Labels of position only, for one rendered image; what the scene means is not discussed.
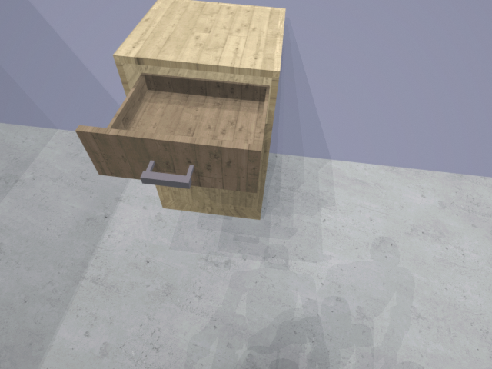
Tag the cabinet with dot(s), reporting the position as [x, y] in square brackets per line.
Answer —
[216, 41]

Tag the drawer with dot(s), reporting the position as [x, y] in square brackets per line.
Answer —
[217, 126]

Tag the handle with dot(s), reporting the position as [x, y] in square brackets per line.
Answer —
[163, 179]

